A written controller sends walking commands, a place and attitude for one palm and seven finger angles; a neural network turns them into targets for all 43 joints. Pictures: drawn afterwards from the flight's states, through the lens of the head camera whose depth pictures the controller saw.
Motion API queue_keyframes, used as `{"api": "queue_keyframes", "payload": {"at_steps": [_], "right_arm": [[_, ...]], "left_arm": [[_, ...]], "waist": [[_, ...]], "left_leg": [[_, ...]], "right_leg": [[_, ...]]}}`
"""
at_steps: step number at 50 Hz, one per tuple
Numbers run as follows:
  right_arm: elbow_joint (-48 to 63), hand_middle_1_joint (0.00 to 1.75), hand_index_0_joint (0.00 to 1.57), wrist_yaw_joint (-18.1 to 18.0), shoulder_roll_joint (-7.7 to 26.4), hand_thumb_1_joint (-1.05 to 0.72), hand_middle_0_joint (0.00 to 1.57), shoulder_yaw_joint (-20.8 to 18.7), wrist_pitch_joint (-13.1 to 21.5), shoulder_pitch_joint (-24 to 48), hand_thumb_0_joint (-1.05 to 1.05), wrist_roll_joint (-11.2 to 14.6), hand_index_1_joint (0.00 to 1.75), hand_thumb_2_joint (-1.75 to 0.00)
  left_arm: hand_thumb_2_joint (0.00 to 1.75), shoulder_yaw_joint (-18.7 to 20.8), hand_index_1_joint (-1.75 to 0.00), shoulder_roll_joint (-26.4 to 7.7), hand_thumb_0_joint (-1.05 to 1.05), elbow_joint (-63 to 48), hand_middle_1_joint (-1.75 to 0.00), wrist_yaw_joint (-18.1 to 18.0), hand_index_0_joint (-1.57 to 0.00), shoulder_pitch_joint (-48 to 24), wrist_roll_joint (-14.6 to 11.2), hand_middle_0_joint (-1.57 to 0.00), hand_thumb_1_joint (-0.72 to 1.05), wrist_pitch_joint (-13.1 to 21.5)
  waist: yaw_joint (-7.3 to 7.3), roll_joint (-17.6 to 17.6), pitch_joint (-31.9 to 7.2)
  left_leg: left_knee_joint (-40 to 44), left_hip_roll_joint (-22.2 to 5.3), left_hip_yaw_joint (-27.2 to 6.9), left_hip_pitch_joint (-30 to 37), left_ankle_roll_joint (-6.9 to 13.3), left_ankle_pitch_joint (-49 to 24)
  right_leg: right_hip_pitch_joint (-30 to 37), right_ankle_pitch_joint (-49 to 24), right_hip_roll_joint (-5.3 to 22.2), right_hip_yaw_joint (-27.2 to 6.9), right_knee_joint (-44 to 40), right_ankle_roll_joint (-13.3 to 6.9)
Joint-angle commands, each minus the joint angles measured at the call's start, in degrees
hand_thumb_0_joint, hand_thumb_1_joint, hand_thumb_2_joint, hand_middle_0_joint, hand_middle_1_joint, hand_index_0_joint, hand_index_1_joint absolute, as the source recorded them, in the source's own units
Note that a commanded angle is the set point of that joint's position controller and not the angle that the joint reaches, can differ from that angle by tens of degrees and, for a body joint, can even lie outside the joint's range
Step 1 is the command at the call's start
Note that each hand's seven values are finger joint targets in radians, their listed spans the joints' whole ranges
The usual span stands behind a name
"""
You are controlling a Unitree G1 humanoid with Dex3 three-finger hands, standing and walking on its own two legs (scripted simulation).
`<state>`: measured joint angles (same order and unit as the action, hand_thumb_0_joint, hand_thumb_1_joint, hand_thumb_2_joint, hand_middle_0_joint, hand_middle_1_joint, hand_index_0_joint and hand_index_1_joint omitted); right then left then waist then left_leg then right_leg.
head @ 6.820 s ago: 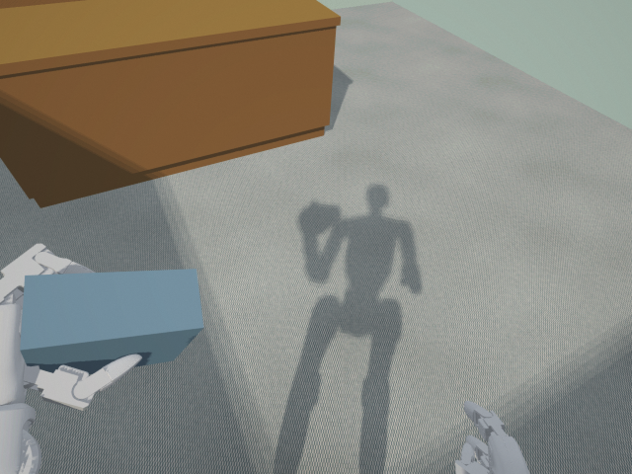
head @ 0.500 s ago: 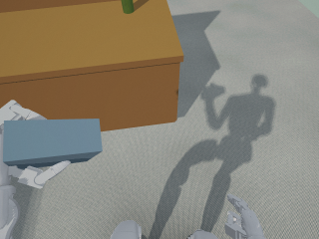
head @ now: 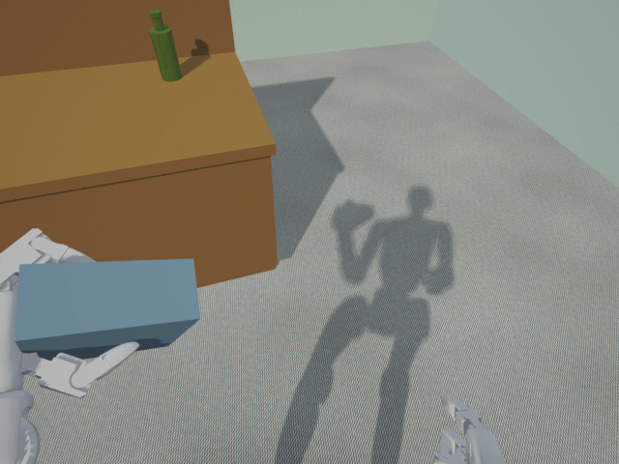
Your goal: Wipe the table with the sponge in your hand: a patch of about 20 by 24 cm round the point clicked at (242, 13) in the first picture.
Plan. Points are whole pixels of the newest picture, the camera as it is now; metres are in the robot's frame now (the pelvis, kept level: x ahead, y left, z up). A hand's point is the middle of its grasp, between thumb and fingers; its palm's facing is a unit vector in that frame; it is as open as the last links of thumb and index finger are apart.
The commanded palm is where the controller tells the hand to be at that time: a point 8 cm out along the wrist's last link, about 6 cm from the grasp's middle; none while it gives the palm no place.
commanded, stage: take the last steps up to it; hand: left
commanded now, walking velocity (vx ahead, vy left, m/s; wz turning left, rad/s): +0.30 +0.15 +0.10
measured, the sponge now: (135, 311) +0.23 +0.20 +0.14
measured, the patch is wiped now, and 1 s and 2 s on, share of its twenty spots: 0.00 0.00 0.00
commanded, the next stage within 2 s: none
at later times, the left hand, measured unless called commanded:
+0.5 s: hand (74, 298) +0.23 +0.25 +0.16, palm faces +0.42 -0.81 -0.41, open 10.2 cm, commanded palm +0.17 +0.29 +0.18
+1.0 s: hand (92, 237) +0.31 +0.27 +0.16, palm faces +0.38 -0.80 -0.47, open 10.2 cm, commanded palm +0.24 +0.32 +0.18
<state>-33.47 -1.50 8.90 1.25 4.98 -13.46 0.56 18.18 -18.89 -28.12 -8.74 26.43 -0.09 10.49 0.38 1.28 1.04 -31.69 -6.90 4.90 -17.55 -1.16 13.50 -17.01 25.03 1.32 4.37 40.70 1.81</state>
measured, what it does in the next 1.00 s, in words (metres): walks ahead: right foot, then left foot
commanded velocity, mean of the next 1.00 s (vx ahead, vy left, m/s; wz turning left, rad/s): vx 0.30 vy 0.15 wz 0.04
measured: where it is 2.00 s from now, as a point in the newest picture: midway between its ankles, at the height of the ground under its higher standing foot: (252, 458)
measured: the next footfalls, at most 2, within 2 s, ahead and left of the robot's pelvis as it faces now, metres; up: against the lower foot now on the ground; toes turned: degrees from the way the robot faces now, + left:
right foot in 0.04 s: +0.02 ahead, -0.13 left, +0.00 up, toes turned -5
left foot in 0.44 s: +0.08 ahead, +0.13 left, +0.00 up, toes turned +10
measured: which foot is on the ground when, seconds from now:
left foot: down 0.00-0.04, up 0.06-0.42, down 0.44-0.74, up 0.76-1.00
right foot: up 0.00-0.02, down 0.04-0.44, up 0.46-0.72, down 0.74-1.00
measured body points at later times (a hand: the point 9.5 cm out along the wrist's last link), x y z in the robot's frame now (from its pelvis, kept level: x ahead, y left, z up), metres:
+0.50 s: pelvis +0.02 +0.01 -0.01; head +0.05 +0.02 +0.44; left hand +0.20 +0.29 +0.18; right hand +0.18 -0.25 -0.09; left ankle +0.04 +0.12 -0.74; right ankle -0.02 -0.12 -0.71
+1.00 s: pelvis +0.10 +0.03 +0.01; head +0.15 +0.02 +0.45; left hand +0.28 +0.31 +0.19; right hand +0.27 -0.22 -0.10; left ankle +0.14 +0.19 -0.68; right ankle +0.09 -0.08 -0.73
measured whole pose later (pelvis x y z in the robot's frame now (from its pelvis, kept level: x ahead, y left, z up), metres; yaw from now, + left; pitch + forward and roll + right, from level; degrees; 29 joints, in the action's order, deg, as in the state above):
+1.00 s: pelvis +0.10 +0.03 +0.01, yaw +3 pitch +0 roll +2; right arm -36.2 -2.0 14.2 -2.1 3.9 -10.5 0.1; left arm 18.9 -19.5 -27.4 -7.7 27.7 -0.3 14.1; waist 0.1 -0.8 6.4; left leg -48.4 -4.8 4.0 -28.3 -0.9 16.5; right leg -11.2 16.4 6.1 8.5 27.7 -0.2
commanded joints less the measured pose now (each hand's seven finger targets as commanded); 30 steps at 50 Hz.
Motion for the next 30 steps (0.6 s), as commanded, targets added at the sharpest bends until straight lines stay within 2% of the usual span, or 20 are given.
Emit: {"api": "queue_keyframes", "payload": {"at_steps": [1, 2, 3, 4, 5, 6, 8, 10, 13, 17, 19, 20, 21, 22, 23, 24, 25, 26, 28, 30], "right_arm": [[7.07, 0.3, 0.2, -1.63, 8.6, -0.9, 0.2, -3.61, 2.05, 6.5, 0.0, -0.41, 0.3, -0.9], [7.37, 0.3, 0.2, -1.61, 7.02, -0.9, 0.2, -3.25, 1.38, 7.21, 0.0, -0.52, 0.3, -0.9], [7.38, 0.3, 0.2, -1.85, 7.83, -0.9, 0.2, -3.13, 1.91, 9.95, 0.0, -0.62, 0.3, -0.9], [6.15, 0.3, 0.2, -1.37, 8.5, -0.9, 0.2, -3.39, 1.91, 9.41, 0.0, -0.83, 0.3, -0.9], [5.7, 0.3, 0.2, -1.29, 8.52, -0.9, 0.2, -3.88, 1.88, 8.32, 0.0, -0.41, 0.3, -0.9], [5.41, 0.3, 0.2, -1.36, 8.11, -0.9, 0.2, -3.56, 1.21, 8.03, 0.0, -0.32, 0.3, -0.9], [4.64, 0.3, 0.2, -1.32, 7.45, -0.9, 0.2, -3.02, 0.02, 7.41, 0.0, -0.28, 0.3, -0.9], [4.99, 0.3, 0.2, -1.3, 7.54, -0.9, 0.2, -3.29, -0.28, 6.95, 0.0, -0.03, 0.3, -0.9], [5.49, 0.3, 0.2, -1.46, 8.18, -0.9, 0.2, -4.44, 0.54, 6.62, 0.0, -0.13, 0.3, -0.9], [6.62, 0.3, 0.2, -1.72, 8.87, -0.9, 0.2, -5.38, 1.98, 6.21, 0.0, -0.48, 0.3, -0.9], [6.8, 0.3, 0.2, -2.2, 9.18, -0.9, 0.2, -5.59, 2.53, 6.09, 0.0, -0.61, 0.3, -0.9], [6.84, 0.3, 0.2, -2.51, 9.39, -0.9, 0.2, -5.81, 2.89, 5.16, 0.0, -0.68, 0.3, -0.9], [6.98, 0.3, 0.2, -2.67, 10.26, -0.9, 0.2, -6.19, 3.16, 4.15, 0.0, -0.6, 0.3, -0.9], [7.43, 0.3, 0.2, -2.47, 11.3, -0.9, 0.2, -6.47, 3.1, 4.18, 0.0, -0.42, 0.3, -0.9], [7.94, 0.3, 0.2, -2.14, 10.35, -0.9, 0.2, -6.26, 3.26, 4.2, 0.0, -0.19, 0.3, -0.9], [6.71, 0.3, 0.2, -2.32, 9.38, -0.9, 0.2, -5.68, 3.68, 4.07, 0.0, -0.69, 0.3, -0.9], [6.02, 0.3, 0.2, -2.18, 8.92, -0.9, 0.2, -5.13, 3.81, 4.67, 0.0, -0.89, 0.3, -0.9], [5.52, 0.3, 0.2, -1.88, 9.53, -0.9, 0.2, -5.61, 3.93, 4.77, 0.0, -0.24, 0.3, -0.9], [5.38, 0.3, 0.2, -1.53, 9.6, -0.9, 0.2, -5.73, 4.25, 4.85, 0.0, 0.59, 0.3, -0.9], [5.52, 0.3, 0.2, -1.34, 9.42, -0.9, 0.2, -5.34, 4.51, 4.58, 0.0, 0.48, 0.3, -0.9]], "left_arm": [[1.3, 8.67, -1.6, -14.04, 0.0, -14.94, -1.6, -1.97, -1.2, -6.15, 0.26, -1.2, 0.1, 4.78], [1.3, 10.75, -1.6, -16.73, 0.0, -14.2, -1.6, -2.01, -1.2, -5.87, -0.09, -1.2, 0.1, 4.82], [1.3, 12.33, -1.6, -18.56, 0.0, -15.15, -1.6, -2.16, -1.2, -7.84, -1.43, -1.2, 0.1, 5.2], [1.3, 13.15, -1.6, -18.27, 0.0, -15.19, -1.6, -2.02, -1.2, -9.84, -1.3, -1.2, 0.1, 5.71], [1.3, 13.16, -1.6, -17.16, 0.0, -12.0, -1.6, -1.4, -1.2, -6.02, -1.3, -1.2, 0.1, 5.56], [1.3, 12.82, -1.6, -15.32, 0.0, -10.06, -1.6, -0.93, -1.2, -1.73, -1.75, -1.2, 0.1, 5.74], [1.3, 12.64, -1.6, -13.14, 0.0, -6.59, -1.6, -0.55, -1.2, 3.14, -1.84, -1.2, 0.1, 6.52], [1.3, 10.82, -1.6, -11.14, 0.0, -2.92, -1.6, -0.32, -1.2, 3.63, -1.7, -1.2, 0.1, 6.71], [1.3, 9.34, -1.6, -10.67, 0.0, -3.67, -1.6, -0.84, -1.2, 1.35, -1.41, -1.2, 0.1, 6.48], [1.3, 7.85, -1.6, -11.96, 0.0, -12.09, -1.6, -1.67, -1.2, -4.14, -0.85, -1.2, 0.1, 6.34], [1.3, 8.25, -1.6, -13.58, 0.0, -16.84, -1.6, -2.21, -1.2, -7.16, -0.62, -1.2, 0.1, 6.61], [1.3, 8.49, -1.6, -13.5, 0.0, -17.5, -1.6, -2.32, -1.2, -6.98, -0.49, -1.2, 0.1, 6.88], [1.3, 8.44, -1.6, -13.26, 0.0, -19.0, -1.6, -2.43, -1.2, -7.21, -0.54, -1.2, 0.1, 7.2], [1.3, 8.43, -1.6, -12.89, 0.0, -20.16, -1.6, -2.6, -1.2, -6.36, -0.48, -1.2, 0.1, 7.39], [1.3, 8.23, -1.6, -13.61, 0.0, -20.37, -1.6, -2.61, -1.2, -6.22, 0.01, -1.2, 0.1, 7.68], [1.3, 10.2, -1.6, -16.62, 0.0, -17.87, -1.6, -2.42, -1.2, -5.74, 0.23, -1.2, 0.1, 7.9], [1.3, 10.34, -1.6, -15.61, 0.0, -16.03, -1.6, -2.36, -1.2, -4.91, -0.24, -1.2, 0.1, 7.34], [1.3, 10.56, -1.6, -14.54, 0.0, -14.83, -1.6, -2.12, -1.2, -4.22, -0.69, -1.2, 0.1, 7.0], [1.3, 9.71, -1.6, -11.97, 0.0, -14.88, -1.6, -1.49, -1.2, -1.59, -1.41, -1.2, 0.1, 7.3], [1.3, 9.4, -1.6, -11.08, 0.0, -14.38, -1.6, -1.11, -1.2, 0.99, -1.84, -1.2, 0.1, 7.52]], "waist": [[-0.16, 4.68, -4.24], [0.08, -9.6, -2.96], [1.14, -13.48, -0.58], [-0.04, -10.66, -2.18], [-0.52, -10.56, -1.48], [-0.6, -8.07, -0.42], [-0.77, -7.91, -1.99], [-0.79, -10.99, -3.59], [0.33, -12.44, -4.44], [0.69, -12.11, -4.37], [0.02, -6.98, -5.03], [-0.37, -4.03, -6.08], [-1.39, 3.36, -7.61], [-1.31, 15.46, -9.81], [-0.82, 18.36, -9.49], [-0.88, 18.64, -8.34], [-0.99, 14.75, -5.46], [-0.88, 11.9, -3.92], [-0.36, 11.37, -4.31], [-0.5, 11.84, -4.81]], "left_leg": [[-0.11, -1.13, -1.92, -10.6, 3.57, 21.46], [-15.65, 4.13, 1.23, -18.36, 1.19, 18.68], [-28.66, 4.8, -2.3, -23.8, 0.28, 15.9], [-34.73, 2.98, -6.17, -24.01, -0.25, 12.94], [-35.63, 2.1, -7.22, -23.65, -0.45, 9.09], [-35.18, 1.4, -6.9, -23.01, -0.77, 5.82], [-27.83, 0.85, -4.75, -20.14, -0.76, 4.11], [-19.02, 1.76, -1.58, -15.74, -0.27, 2.64], [-10.4, 3.38, 1.95, -11.34, 0.7, 2.69], [-1.52, 4.18, 3.31, -2.98, 1.91, 3.15], [4.47, 5.22, 4.16, 3.49, 2.18, 0.69], [7.29, 5.14, 3.89, 7.72, 2.8, 0.17], [9.59, 1.73, -1.19, 14.38, 4.97, -1.7], [9.6, -7.27, -13.33, 22.15, 9.09, -12.24], [11.65, -12.63, -20.84, 24.13, 13.04, -20.74], [13.44, -14.1, -23.37, 19.92, 15.14, -13.76], [14.51, -14.07, -23.69, 14.73, 16.29, -9.88], [14.44, -12.84, -19.62, 12.49, 15.74, -6.96], [14.1, -8.65, -10.76, 9.03, 13.0, -4.3], [14.39, -6.84, -7.61, 5.95, 11.37, -4.1]], "right_leg": [[12.95, 2.34, 4.99, -3.57, -19.3, -4.15], [12.62, 9.41, 16.33, -23.59, -27.37, -9.75], [11.23, 2.64, 24.34, -33.11, -32.5, -13.64], [10.05, 3.78, 24.99, -30.37, -32.62, -14.34], [9.61, 1.02, 22.66, -28.65, -31.45, -14.01], [9.51, -7.16, 20.16, -22.19, -29.4, -12.93], [10.95, -21.7, 16.96, -11.37, -25.63, -10.64], [12.09, -25.5, 15.13, -6.63, -23.94, -8.97], [13.71, -26.09, 15.83, -8.3, -23.51, -8.98], [11.28, -18.58, 17.18, -9.87, -22.68, -9.11], [9.63, -15.77, 15.37, -8.33, -18.87, -7.69], [8.19, -16.64, 13.33, -6.94, -13.89, -6.5], [3.01, -18.73, 10.13, -4.02, -4.01, -4.63], [-6.66, -7.24, 3.98, 1.98, 8.23, -1.61], [-13.61, 10.11, 1.4, 1.71, 18.18, -1.23], [-15.36, 11.9, 2.49, -0.89, 24.14, -1.54], [-16.03, 10.48, 3.9, -2.3, 24.51, -1.3], [-15.96, 7.68, 4.83, -2.19, 22.08, -0.94], [-11.47, 2.47, 4.13, 1.23, 15.59, -0.51], [-6.44, -0.14, 2.79, 3.82, 8.8, -0.11]]}}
